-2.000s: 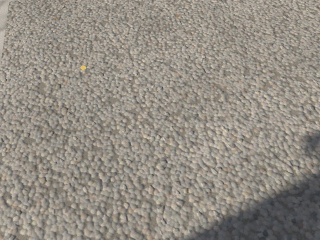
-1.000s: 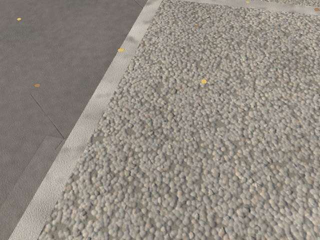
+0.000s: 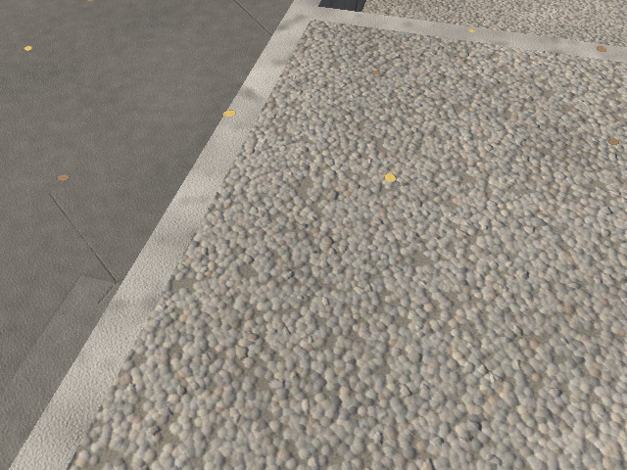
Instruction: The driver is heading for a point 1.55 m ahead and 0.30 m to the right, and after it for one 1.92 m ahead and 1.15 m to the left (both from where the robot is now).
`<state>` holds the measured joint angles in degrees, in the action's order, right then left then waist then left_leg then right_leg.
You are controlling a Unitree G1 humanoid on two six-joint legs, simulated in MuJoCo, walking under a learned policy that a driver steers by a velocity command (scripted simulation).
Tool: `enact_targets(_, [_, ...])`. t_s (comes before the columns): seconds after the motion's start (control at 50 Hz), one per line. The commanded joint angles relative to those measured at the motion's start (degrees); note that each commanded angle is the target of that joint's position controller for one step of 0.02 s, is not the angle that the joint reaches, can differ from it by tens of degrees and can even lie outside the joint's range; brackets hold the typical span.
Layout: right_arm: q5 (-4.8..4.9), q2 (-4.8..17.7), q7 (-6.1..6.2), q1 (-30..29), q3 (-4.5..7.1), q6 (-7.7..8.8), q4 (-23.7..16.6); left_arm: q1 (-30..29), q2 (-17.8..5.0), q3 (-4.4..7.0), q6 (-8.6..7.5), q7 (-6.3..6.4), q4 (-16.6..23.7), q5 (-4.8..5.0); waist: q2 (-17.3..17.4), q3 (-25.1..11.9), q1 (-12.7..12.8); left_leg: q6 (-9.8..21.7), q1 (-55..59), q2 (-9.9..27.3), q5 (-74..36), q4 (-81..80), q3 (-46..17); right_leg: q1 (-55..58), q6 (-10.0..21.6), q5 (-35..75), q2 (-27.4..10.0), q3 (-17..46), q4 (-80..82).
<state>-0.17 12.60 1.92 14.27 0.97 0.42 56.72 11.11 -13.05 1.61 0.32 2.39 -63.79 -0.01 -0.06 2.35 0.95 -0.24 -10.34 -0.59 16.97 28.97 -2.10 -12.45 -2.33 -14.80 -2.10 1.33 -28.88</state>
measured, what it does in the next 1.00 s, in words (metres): walks ahead: left foot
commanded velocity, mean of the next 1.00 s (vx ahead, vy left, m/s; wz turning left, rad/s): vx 0.38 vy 0.00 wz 0.00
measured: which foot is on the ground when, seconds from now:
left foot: down 0.00-0.24, up 0.26-0.66, down 0.68-1.00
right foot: down 0.00-0.70, up 0.72-1.00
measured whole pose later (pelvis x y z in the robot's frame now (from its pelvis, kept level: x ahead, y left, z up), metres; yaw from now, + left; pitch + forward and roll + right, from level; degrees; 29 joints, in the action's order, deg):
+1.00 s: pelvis +0.41 +0.03 +0.01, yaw +0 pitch +1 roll +2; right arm 0.0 13.6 -0.6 19.7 2.5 5.7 58.2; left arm 7.3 -15.5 3.5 -4.9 0.8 -50.4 0.4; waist -2.2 0.0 -3.3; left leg 4.1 -3.8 -4.7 9.6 12.4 3.3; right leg -40.2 0.6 -0.9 -8.5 2.3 -47.6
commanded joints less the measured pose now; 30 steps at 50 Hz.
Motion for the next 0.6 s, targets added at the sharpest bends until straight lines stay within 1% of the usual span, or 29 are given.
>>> enact_targets(0.02, [0.07, 5.6, 0.27, 3.0, 0.94, 0.35, -0.4, 2.8, -5.4, 0.71, -0.24, 0.24, 0.6, 0.04, 0.6, -1.3, -0.1, 1.3, -2.8, 0.8, -2.2, -6.4, -0.4, 1.8, 1.2, 1.8, 1.1, -1.7, 3.7])
enact_targets(0.04, [0.43, 6.4, 0.44, 3.2, 1.24, 0.12, -0.1, 3.2, -5.5, 0.81, -0.16, 0.32, 0.4, 0.43, 1.2, -0.4, -0.3, 2.1, -3.7, 0.3, 8.6, -6.7, -0.5, 0.3, 1.8, -7.1, 2.6, -3.1, 2.0])
enact_targets(0.06, [0.73, 7.5, 0.57, 3.2, 1.61, -0.01, -0.3, 3.0, -5.7, 0.95, -0.24, 0.38, 0.8, 0.71, 2.2, 1.6, -0.5, 3.5, -5.8, 0.9, 19.2, -7.4, -1.9, -2.6, 2.6, -15.9, 3.4, -3.7, 0.4])
enact_targets(0.08, [0.92, 8.1, 0.6, 3.4, 1.81, 0.14, -0.6, 2.2, -5.7, 0.96, -0.65, 0.36, 1.5, 0.71, 3.0, 4.3, -0.9, 5.0, -7.8, 2.6, 26.3, -9.1, -4.6, -5.9, 3.4, -20.5, 3.4, -3.4, -0.9])
enact_targets(0.1, [1.21, 8.8, 0.5, 4.4, 2.06, 0.63, -0.6, 1.4, -5.0, 0.79, -1.43, 0.15, 2.3, 0.73, 4.6, 6.0, -1.5, 6.6, -8.1, 5.2, 29.8, -11.0, -8.5, -8.8, 3.9, -20.5, 3.2, -3.4, -3.1])
enact_targets(0.12, [1.57, 9.9, 0.3, 6.1, 2.5, 1.27, -0.2, 0.9, -3.7, 0.54, -2.45, -0.26, 2.9, 0.8, 7.2, 6.5, -2.0, 8.6, -6.7, 8.7, 31.6, -13.4, -13.6, -11.1, 3.9, -16.8, 3.3, -4.2, -6.8])
enact_targets(0.14, [1.77, 11.0, 0.12, 7.3, 2.99, 1.81, 0.2, 1.0, -2.6, 0.34, -3.45, -0.81, 3.3, 0.97, 10.4, 6.1, -2.1, 10.9, -5.2, 12.7, 32.7, -16.0, -19.5, -12.3, 4.1, -12.3, 3.5, -5.1, -11.4])
enact_targets(0.16, [1.92, 11.3, -0.01, 7.0, 3.2, 2.18, 0.1, 1.0, -2.4, 0.33, -4.27, -1.34, 3.6, 1.19, 11.1, 6.6, -1.8, 12.5, -7.0, 15.2, 31.9, -17.4, -23.3, -11.3, 5.0, -10.6, 2.4, -3.9, -13.7])
enact_targets(0.18, [1.91, 10.7, -0.16, 4.9, 3.04, 2.44, -0.7, 2.3, -2.3, 0.37, -4.95, -1.82, 3.5, 1.55, 10.6, 7.0, -0.3, 12.5, -9.1, 15.5, 29.8, -17.2, -23.2, -8.9, 6.3, -10.9, 1.8, -3.4, -12.1])
enact_targets(0.2, [2.09, 10.0, -0.36, 1.6, 2.79, 2.5, -1.8, 5.7, -1.8, 0.33, -5.45, -2.12, 2.6, 1.88, 10.0, 7.2, 2.2, 11.0, -12.3, 13.6, 27.0, -15.3, -19.7, -3.0, 7.5, -10.9, 1.9, -3.7, -5.6])
enact_targets(0.22, [2.25, 8.9, -0.52, -2.2, 2.44, 2.53, -3.2, 10.9, -2.5, 0.69, -5.71, -2.18, 0.6, 1.81, 7.6, 7.0, 4.8, 8.5, -16.8, 9.8, 21.3, -10.5, -14.1, 5.5, 7.9, -8.1, 2.0, -2.4, 1.8])
enact_targets(0.24, [1.99, 5.8, -0.67, -4.9, 1.66, 3.02, -4.7, 17.6, -6.5, 1.88, -5.91, -2.08, -1.4, 1.26, -1.5, 5.0, 6.7, 4.7, -22.9, 3.7, 11.9, 3.9, -4.8, 13.3, 9.5, -10.2, -4.5, 9.0, 7.8])
enact_targets(0.26, [1.79, 3.8, -0.39, -6.1, 1.29, 4.15, -7.3, 24.6, -14.3, 3.75, -6.35, -2.77, -2.5, 1.23, -17.0, 2.2, 7.8, 1.5, -31.8, -2.5, 10.9, 22.4, 3.4, 20.0, 16.2, -15.2, -16.5, 32.1, 17.7])
enact_targets(0.28, [2.61, 5.8, -0.37, -6.0, 1.78, 5.15, -7.6, 23.0, -12.1, 2.73, -7.09, -3.09, -1.7, -0.04, -13.4, 2.5, 6.1, 2.1, -36.8, -0.9, 15.1, 33.9, -2.0, 19.7, 19.1, -14.5, -21.0, 41.1, 19.7])
enact_targets(0.3, [3.16, 6.0, -0.94, -4.2, 1.87, 5.81, -6.8, 19.1, -8.6, 1.86, -7.63, -3.07, -0.2, 0.09, -8.3, 4.9, 3.6, 3.4, -40.1, 1.8, 10.7, 39.4, -3.7, 19.6, 18.0, -10.6, -19.8, 35.7, 18.3])
enact_targets(0.32, [2.85, 5.7, -1.44, -2.9, 1.85, 6.25, -5.7, 17.0, -7.0, 1.41, -7.82, -3.29, 0.9, 0.4, -6.1, 4.4, 2.5, 4.5, -40.8, 3.7, 5.6, 40.1, -2.9, 19.8, 15.8, -7.2, -17.0, 28.8, 18.1])
enact_targets(0.34, [2.38, 6.3, -1.69, -3.9, 2.28, 6.57, -5.7, 15.7, -6.5, 1.08, -7.63, -3.48, 1.6, 0.62, -4.5, 4.7, 2.0, 4.8, -41.7, 5.3, 1.4, 38.3, -1.9, 19.9, 14.2, -2.0, -15.5, 23.7, 18.6])
enact_targets(0.36, [1.85, 7.0, -2.03, -5.7, 2.76, 6.67, -6.1, 15.8, -4.8, 0.46, -7.23, -3.45, 1.7, 0.48, -4.5, 4.5, 2.1, 4.7, -40.3, 6.5, -1.6, 35.7, -0.9, 19.2, 12.7, 5.2, -13.5, 18.5, 19.1])
enact_targets(0.38, [1.68, 6.4, -2.5, -6.3, 2.81, 6.55, -6.3, 17.0, -3.6, 0.07, -6.7, -3.23, 1.6, 0.24, -5.5, 3.6, 2.2, 4.2, -38.4, 6.7, -3.4, 33.3, 0.4, 18.8, 12.0, 10.7, -11.8, 14.6, 19.5])
enact_targets(0.4, [1.59, 5.1, -2.9, -7.0, 2.6, 6.27, -6.5, 18.1, -3.6, -0.05, -6.25, -2.87, 1.7, 0.08, -5.7, 2.9, 2.2, 3.4, -37.2, 6.6, -5.0, 31.0, 1.6, 18.5, 11.9, 14.6, -10.8, 11.9, 19.7])
enact_targets(0.42, [1.53, 4.1, -3.15, -8.5, 2.28, 5.95, -7.1, 18.4, -4.2, -0.03, -5.85, -2.41, 2.0, 0.0, -5.4, 2.9, 2.4, 2.6, -36.4, 6.3, -6.6, 27.8, 2.6, 17.5, 12.1, 16.9, -10.2, 9.7, 20.2])
enact_targets(0.46, [1.49, 2.1, -3.35, -14.2, 1.35, 5.65, -9.4, 17.5, -6.0, 0.13, -5.35, -1.57, 3.1, -0.18, -4.5, 4.4, 2.9, 1.2, -32.6, 5.3, -11.0, 18.0, 4.1, 12.6, 12.2, 17.0, -9.0, 6.3, 21.9])
enact_targets(0.48, [1.59, 1.7, -3.48, -16.9, 0.97, 5.63, -10.4, 17.6, -6.9, 0.29, -5.27, -1.27, 3.5, -0.17, -4.8, 5.0, 3.4, 0.8, -29.6, 4.3, -13.5, 13.4, 5.0, 10.0, 12.1, 16.0, -8.5, 5.1, 22.8])
enact_targets(0.5, [1.73, 1.9, -3.64, -18.7, 0.84, 5.57, -11.1, 18.2, -7.7, 0.51, -5.29, -1.11, 3.5, -0.06, -5.5, 5.3, 3.7, 0.7, -26.8, 3.4, -15.2, 10.1, 5.8, 8.4, 12.2, 15.1, -8.5, 4.4, 23.7])
enact_targets(0.54, [2.03, 3.2, -3.99, -21.0, 0.86, 5.4, -12.1, 19.6, -8.5, 0.98, -5.44, -1.0, 3.2, 0.62, -6.4, 6.4, 3.6, 1.3, -24.1, 3.0, -17.2, 6.2, 5.4, 8.6, 12.4, 14.8, -10.0, 4.1, 24.7])
enact_targets(0.58, [2.13, 4.7, -4.38, -22.0, 1.12, 5.5, -13.0, 19.5, -8.6, 1.39, -5.35, -0.97, 3.1, 1.18, -6.2, 6.8, 2.4, 2.9, -23.7, 3.0, -17.2, 3.1, 4.3, 12.4, 11.7, 18.3, -11.9, 3.5, 23.4])
enact_targets(0.6, [2.05, 5.7, -4.54, -21.2, 1.49, 5.64, -13.1, 19.0, -8.9, 1.65, -5.16, -0.99, 3.3, 1.16, -6.1, 5.8, 1.2, 3.8, -22.0, 2.6, -16.4, 2.0, 4.2, 14.6, 11.0, 23.4, -12.6, 3.0, 21.3])
Keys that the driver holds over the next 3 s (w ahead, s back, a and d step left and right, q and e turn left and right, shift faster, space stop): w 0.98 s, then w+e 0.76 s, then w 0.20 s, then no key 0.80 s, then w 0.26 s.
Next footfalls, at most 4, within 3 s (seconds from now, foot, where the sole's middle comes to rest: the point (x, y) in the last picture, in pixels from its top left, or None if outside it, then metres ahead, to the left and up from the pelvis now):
0.68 left None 0.42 0.11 -0.77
1.22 right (389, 379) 0.72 -0.13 -0.77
1.72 left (332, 268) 1.05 0.00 -0.77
2.18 right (449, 242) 1.15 -0.33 -0.77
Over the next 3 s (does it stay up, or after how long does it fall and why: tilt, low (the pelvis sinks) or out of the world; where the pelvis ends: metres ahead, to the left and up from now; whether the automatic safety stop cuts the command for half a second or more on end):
stays up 1.19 -0.23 -0.01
